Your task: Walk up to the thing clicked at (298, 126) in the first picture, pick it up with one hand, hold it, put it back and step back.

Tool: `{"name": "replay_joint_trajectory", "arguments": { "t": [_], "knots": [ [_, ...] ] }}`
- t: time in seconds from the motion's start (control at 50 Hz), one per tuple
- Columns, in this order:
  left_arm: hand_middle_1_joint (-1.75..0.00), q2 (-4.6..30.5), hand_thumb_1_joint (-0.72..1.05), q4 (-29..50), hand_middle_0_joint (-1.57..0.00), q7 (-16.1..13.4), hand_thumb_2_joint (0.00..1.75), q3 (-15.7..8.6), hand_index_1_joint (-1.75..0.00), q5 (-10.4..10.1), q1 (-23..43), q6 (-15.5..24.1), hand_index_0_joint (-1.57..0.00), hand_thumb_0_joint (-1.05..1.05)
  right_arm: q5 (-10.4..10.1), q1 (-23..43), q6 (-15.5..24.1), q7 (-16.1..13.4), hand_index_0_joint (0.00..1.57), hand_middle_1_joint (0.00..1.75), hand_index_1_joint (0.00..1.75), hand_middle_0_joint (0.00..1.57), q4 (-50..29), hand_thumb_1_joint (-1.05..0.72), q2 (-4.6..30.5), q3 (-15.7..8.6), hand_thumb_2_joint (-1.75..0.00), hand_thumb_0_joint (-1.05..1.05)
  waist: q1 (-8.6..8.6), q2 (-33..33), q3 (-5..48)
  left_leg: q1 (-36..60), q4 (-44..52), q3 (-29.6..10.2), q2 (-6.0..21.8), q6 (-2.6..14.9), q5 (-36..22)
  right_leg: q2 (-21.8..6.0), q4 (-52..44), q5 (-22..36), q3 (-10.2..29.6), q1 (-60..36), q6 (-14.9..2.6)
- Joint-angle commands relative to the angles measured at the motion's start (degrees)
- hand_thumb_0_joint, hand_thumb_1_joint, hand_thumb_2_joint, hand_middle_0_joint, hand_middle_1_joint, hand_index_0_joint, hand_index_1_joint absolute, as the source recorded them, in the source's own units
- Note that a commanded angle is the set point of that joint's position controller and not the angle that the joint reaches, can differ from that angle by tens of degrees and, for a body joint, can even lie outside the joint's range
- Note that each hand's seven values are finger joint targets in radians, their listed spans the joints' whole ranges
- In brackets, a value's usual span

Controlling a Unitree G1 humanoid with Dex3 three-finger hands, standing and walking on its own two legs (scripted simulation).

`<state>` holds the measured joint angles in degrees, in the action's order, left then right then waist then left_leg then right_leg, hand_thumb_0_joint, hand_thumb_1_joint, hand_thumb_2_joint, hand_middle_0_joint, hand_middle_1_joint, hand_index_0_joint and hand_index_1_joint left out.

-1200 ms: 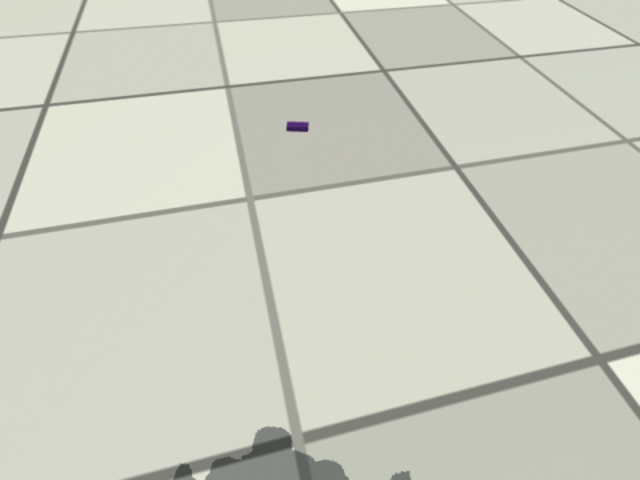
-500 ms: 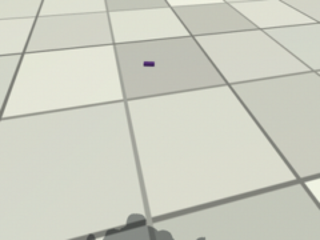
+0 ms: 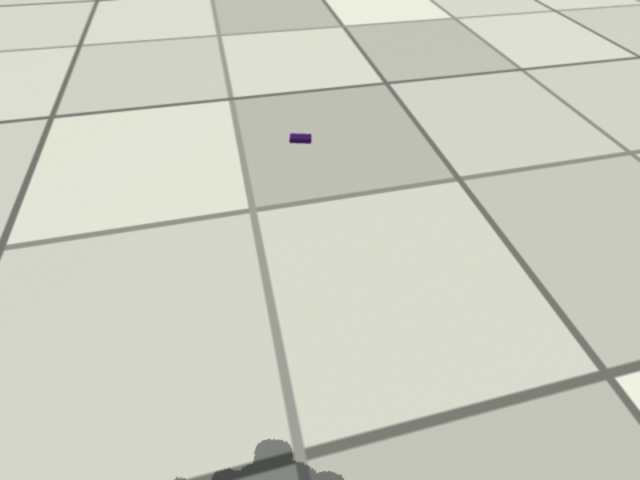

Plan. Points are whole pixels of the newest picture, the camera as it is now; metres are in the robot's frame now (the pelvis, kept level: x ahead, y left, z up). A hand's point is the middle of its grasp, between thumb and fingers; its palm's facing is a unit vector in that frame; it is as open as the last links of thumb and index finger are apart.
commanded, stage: walk up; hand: left
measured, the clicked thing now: (300, 138) +1.92 +0.13 -0.77
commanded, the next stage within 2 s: none
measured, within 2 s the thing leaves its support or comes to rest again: neither
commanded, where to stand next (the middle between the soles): +1.52 -0.09 m, yaw -1 degrees
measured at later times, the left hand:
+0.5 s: hand (101, 400) +0.27 +0.34 -0.15, palm faces -0.11 -0.94 -0.31, open 7.4 cm
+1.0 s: hand (199, 247) +0.57 +0.26 -0.14, palm faces -0.09 -0.94 -0.34, open 7.4 cm
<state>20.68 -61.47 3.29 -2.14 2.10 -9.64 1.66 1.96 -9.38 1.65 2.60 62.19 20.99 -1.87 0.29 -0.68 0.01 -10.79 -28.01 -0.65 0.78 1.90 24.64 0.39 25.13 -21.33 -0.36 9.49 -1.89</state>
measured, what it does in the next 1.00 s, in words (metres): walks ahead: left foot, then right foot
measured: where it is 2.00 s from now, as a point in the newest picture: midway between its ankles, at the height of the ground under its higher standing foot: (327, 275)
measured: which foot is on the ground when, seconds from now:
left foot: down 0.00-0.00, up 0.02-0.20, down 0.22-0.76, up 0.78-1.00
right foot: down 0.00-0.24, up 0.26-0.68, down 0.70-1.00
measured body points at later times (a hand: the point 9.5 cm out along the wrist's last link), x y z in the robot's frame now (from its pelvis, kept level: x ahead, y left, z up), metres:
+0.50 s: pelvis +0.17 +0.07 +0.00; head +0.16 +0.09 +0.45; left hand +0.27 +0.39 -0.12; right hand +0.17 -0.26 -0.10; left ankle +0.13 +0.17 -0.75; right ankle +0.28 -0.09 -0.69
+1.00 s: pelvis +0.47 +0.00 -0.01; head +0.48 -0.01 +0.44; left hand +0.57 +0.31 -0.11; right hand +0.54 -0.33 -0.11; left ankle +0.54 +0.16 -0.68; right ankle +0.44 -0.10 -0.75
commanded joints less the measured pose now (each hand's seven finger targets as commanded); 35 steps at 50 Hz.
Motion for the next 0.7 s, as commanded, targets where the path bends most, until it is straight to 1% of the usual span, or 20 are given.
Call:
{"name": "replay_joint_trajectory", "arguments": {
  "t": [0.0,0.02,0.04,0.1,0.14,0.18,0.2,0.22,0.24,0.26,0.28,0.32,0.36,0.4,0.46,0.52,0.56,0.62,0.66,0.68],
  "knots": [
    [-0.30,20.0,0.90,5.4,-0.20,-0.5,0.90,-6.7,-0.30,0.6,-3.3,2.6,-0.20,0.00,0.7,11.2,2.3,0.3,0.20,0.30,0.30,0.20,-9.6,-0.90,12.3,-4.0,-0.90,0.00,6.56,10.1,-7.2,-32.2,-16.3,0.7,3.4,-0.99,1.7,-22.9,-18.7,-21.5,29.6,-12.9,-13.10],
    [-0.30,20.2,0.90,6.0,-0.20,-0.4,0.90,-6.7,-0.30,0.4,-4.0,2.8,-0.20,0.00,0.3,10.8,2.6,0.6,0.20,0.30,0.30,0.20,-9.9,-0.90,13.3,-4.3,-0.90,0.00,6.51,7.7,-7.0,-32.9,-15.9,-0.5,4.5,-1.18,2.0,-22.8,-18.5,-16.4,29.4,-15.9,-14.05],
    [-0.30,19.7,0.90,6.4,-0.20,-0.4,0.90,-6.7,-0.30,0.3,-4.5,2.8,-0.20,0.00,0.2,9.8,2.9,0.9,0.20,0.30,0.30,0.20,-9.8,-0.90,13.8,-4.5,-0.90,0.00,6.22,6.6,-6.3,-31.3,-15.7,-0.9,4.7,-1.25,2.6,-20.8,-17.9,-14.8,27.2,-16.1,-13.45],
    [-0.30,19.4,0.90,9.6,-0.20,0.2,0.90,-6.4,-0.30,0.4,1.6,2.3,-0.20,0.00,0.0,4.4,3.0,2.1,0.20,0.30,0.30,0.20,-9.9,-0.90,13.8,-5.3,-0.90,0.00,2.30,10.5,-3.4,-16.0,-9.7,-0.4,4.4,-0.93,2.3,-15.2,-15.8,-16.4,16.9,-4.6,-9.31],
    [-0.30,19.6,0.90,11.6,-0.20,0.6,0.90,-6.1,-0.30,0.1,7.4,2.1,-0.20,0.00,-0.2,-2.2,2.8,2.1,0.20,0.30,0.30,0.20,-8.7,-0.90,14.1,-6.1,-0.90,0.00,-2.27,11.6,-3.0,-2.3,-5.3,2.4,3.5,-1.17,-5.5,-12.2,-12.5,-16.0,10.7,7.0,-6.97],
    [-0.30,17.0,0.90,12.7,-0.20,1.0,0.90,-5.1,-0.30,0.0,9.5,1.7,-0.20,0.00,-0.3,-13.2,2.7,1.2,0.20,0.30,0.30,0.20,-5.6,-0.90,15.0,-7.7,-0.90,0.00,-8.00,4.8,-0.6,17.6,-2.0,5.0,1.2,-1.79,-13.1,-7.1,-0.1,-16.5,3.1,22.2,-4.47],
    [-0.30,13.8,0.90,12.8,-0.20,1.0,0.90,-4.2,-0.30,0.2,7.6,1.4,-0.20,0.00,0.2,-20.1,2.9,0.2,0.20,0.30,0.30,0.20,-3.7,-0.90,17.6,-9.0,-0.90,0.00,-11.34,-7.5,2.6,28.3,1.7,1.0,2.3,-0.74,-6.1,-2.1,16.6,-17.7,-1.1,30.8,-3.82],
    [-0.30,9.1,0.90,13.1,-0.20,0.7,0.90,-2.7,-0.30,-0.1,4.1,1.4,-0.20,0.00,1.4,-23.8,3.4,-0.6,0.20,0.30,0.30,0.20,-3.8,-0.90,22.8,-10.0,-0.90,0.00,-11.72,-21.4,3.0,27.5,11.9,-22.1,15.1,0.77,17.7,5.4,37.6,-16.4,1.4,39.8,-2.33],
    [-0.30,12.6,0.90,12.6,-0.20,0.2,0.90,-3.1,-0.30,-0.9,1.8,1.2,-0.20,0.00,0.5,-13.2,4.0,-0.8,0.20,0.30,0.30,0.20,-8.5,-0.90,24.9,-9.7,-0.90,0.00,-7.16,-14.4,0.2,15.8,22.9,-40.1,24.1,5.77,31.4,3.5,43.0,-9.9,7.7,38.0,-1.69],
    [-0.30,16.0,0.90,12.0,-0.20,0.1,0.90,-3.3,-0.30,-0.7,0.3,1.2,-0.20,0.00,-0.9,-6.0,4.0,-0.5,0.20,0.30,0.30,0.20,-10.8,-0.90,25.0,-9.3,-0.90,0.00,-3.34,-11.0,-5.1,6.5,25.8,-40.2,26.7,9.28,33.0,-2.1,42.4,-5.8,11.0,34.1,-1.91],
    [-0.30,17.1,0.90,11.2,-0.20,0.3,0.90,-3.3,-0.30,-1.1,0.0,1.7,-0.20,0.00,-1.2,-2.5,4.4,-0.5,0.20,0.30,0.30,0.20,-11.7,-0.90,23.2,-8.4,-0.90,0.00,-1.55,-7.0,-6.7,4.7,24.4,-34.5,24.6,9.95,27.8,-4.2,41.2,-2.7,10.5,32.9,-1.49],
    [-0.30,18.5,0.90,7.8,-0.20,0.9,0.90,-4.2,-0.30,-1.6,-2.1,1.9,-0.20,0.00,-1.0,-1.6,5.0,-0.5,0.20,0.30,0.30,0.20,-12.5,-0.90,18.4,-6.8,-0.90,0.00,-0.38,-4.0,-7.8,2.0,21.2,-18.5,16.9,6.42,15.3,-5.5,36.1,4.1,9.1,28.5,0.45],
    [-0.30,17.7,0.90,7.4,-0.20,1.8,0.90,-4.3,-0.30,-1.7,-2.8,1.6,-0.20,0.00,-1.5,-3.6,5.6,-0.4,0.20,0.30,0.30,0.20,-12.0,-0.90,17.6,-6.3,-0.90,0.00,-0.37,-4.7,-8.7,0.0,22.5,-12.3,15.2,5.74,10.9,-6.1,33.0,7.9,6.5,26.9,1.99],
    [-0.30,17.0,0.90,8.3,-0.20,2.5,0.90,-4.1,-0.30,-1.6,-2.5,1.3,-0.20,0.00,-1.7,-4.4,6.0,-0.4,0.20,0.30,0.30,0.20,-12.1,-0.90,17.6,-6.1,-0.90,0.00,-0.11,-5.0,-8.5,2.1,23.1,-8.2,14.3,5.81,6.6,-6.3,28.8,11.2,4.8,27.5,2.89],
    [-0.30,15.8,0.90,10.9,-0.20,3.1,0.90,-4.0,-0.30,-1.2,3.0,1.3,-0.20,0.00,-1.8,-6.9,6.0,-0.2,0.20,0.30,0.30,0.20,-12.2,-0.90,18.1,-6.3,-0.90,0.00,-1.88,-5.2,-8.8,5.0,23.2,-4.7,14.2,7.54,0.6,-7.4,21.4,14.7,2.8,28.4,3.43],
    [-0.30,14.1,0.90,13.4,-0.20,3.5,0.90,-3.5,-0.30,-1.2,9.0,1.5,-0.20,0.00,-2.0,-9.5,5.8,-0.1,0.20,0.30,0.30,0.20,-12.0,-0.90,18.1,-6.2,-0.90,0.00,-3.48,-4.4,-8.9,6.9,22.0,-1.5,13.1,7.14,-7.2,-7.3,14.4,18.3,0.4,26.7,2.34],
    [-0.30,13.1,0.90,14.9,-0.20,3.6,0.90,-3.1,-0.30,-1.3,11.8,1.6,-0.20,0.00,-2.1,-9.7,5.6,-0.4,0.20,0.30,0.30,0.20,-12.1,-0.90,18.7,-6.2,-0.90,0.00,-3.33,-4.3,-8.3,8.4,20.1,-0.1,13.1,7.14,-15.0,-6.9,9.8,19.1,-1.0,24.2,1.30],
    [-0.30,12.0,0.90,15.1,-0.20,3.2,0.90,-3.1,-0.30,-1.3,14.2,1.7,-0.20,0.00,-1.7,-12.0,4.9,-0.9,0.20,0.30,0.30,0.20,-12.0,-0.90,18.6,-6.2,-0.90,0.00,-4.14,-3.4,-5.6,10.9,15.0,1.5,12.9,6.27,-25.9,-4.6,5.7,18.3,-4.0,18.6,-0.56],
    [-0.30,12.5,0.90,14.1,-0.20,2.6,0.90,-3.6,-0.30,-1.6,10.0,1.6,-0.20,0.00,-1.3,-12.2,4.5,-1.6,0.20,0.30,0.30,0.20,-12.5,-0.90,18.9,-6.2,-0.90,0.00,-1.77,-2.8,-2.7,11.3,7.1,1.9,13.1,5.67,-36.1,-2.8,5.2,15.0,-4.8,11.5,-1.58],
    [-0.30,13.6,0.90,12.4,-0.20,2.1,0.90,-4.4,-0.30,-1.6,3.7,1.6,-0.20,0.00,-1.1,-11.9,4.1,-1.8,0.20,0.30,0.30,0.20,-12.9,-0.90,18.5,-6.0,-0.90,0.00,1.59,-0.3,1.0,9.1,-2.4,4.2,11.7,5.02,-40.3,-1.1,3.7,14.2,-6.2,2.1,-2.31]
  ]
}}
